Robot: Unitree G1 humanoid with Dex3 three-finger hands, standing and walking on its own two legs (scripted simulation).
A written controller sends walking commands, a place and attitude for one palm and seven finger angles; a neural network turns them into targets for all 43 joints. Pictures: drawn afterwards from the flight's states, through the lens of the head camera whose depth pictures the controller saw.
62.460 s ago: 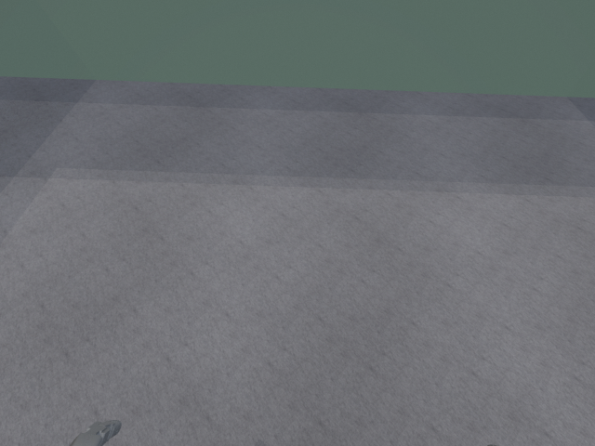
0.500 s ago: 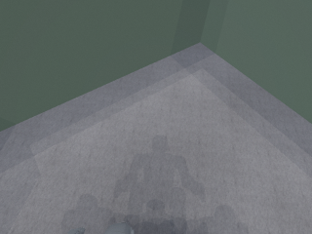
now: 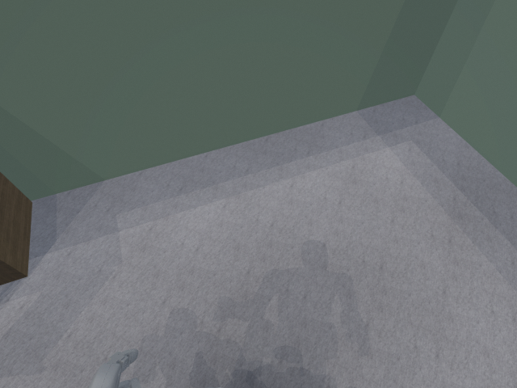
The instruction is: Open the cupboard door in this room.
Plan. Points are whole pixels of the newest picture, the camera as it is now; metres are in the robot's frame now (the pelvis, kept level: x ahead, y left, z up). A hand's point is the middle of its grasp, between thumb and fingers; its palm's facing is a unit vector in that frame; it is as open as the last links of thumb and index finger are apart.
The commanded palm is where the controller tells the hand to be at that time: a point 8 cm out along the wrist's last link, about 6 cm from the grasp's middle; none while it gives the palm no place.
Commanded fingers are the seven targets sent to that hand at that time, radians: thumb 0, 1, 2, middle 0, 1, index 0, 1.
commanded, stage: turn to face it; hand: left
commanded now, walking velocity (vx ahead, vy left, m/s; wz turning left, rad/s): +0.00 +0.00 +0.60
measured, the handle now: out of the picture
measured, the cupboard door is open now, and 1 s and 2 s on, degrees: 43 43 43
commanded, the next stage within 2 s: take the last steps up to it in 1.62 s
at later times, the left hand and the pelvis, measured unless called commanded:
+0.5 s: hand out of the picture -0.05 +0.23 -0.19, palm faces +0.37 -0.90 -0.23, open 7.4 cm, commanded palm none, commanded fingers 0.00 0.90 0.90 -0.20 -0.30 -0.20 -0.30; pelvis +0.00 +0.03 -0.01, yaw +20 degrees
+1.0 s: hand out of the picture +0.03 +0.28 -0.14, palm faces +0.54 -0.81 -0.23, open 7.4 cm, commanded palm none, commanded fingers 0.00 0.90 0.90 -0.20 -0.30 -0.20 -0.30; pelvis +0.01 +0.04 +0.01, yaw +35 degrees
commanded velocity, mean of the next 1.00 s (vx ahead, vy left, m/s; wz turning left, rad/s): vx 0.00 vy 0.00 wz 0.60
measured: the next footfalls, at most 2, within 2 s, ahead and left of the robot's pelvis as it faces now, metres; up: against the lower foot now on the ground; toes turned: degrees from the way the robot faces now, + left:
left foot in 0.46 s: +0.00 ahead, +0.12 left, +0.00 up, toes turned +24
right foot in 1.14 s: +0.12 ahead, -0.07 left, +0.00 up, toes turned +42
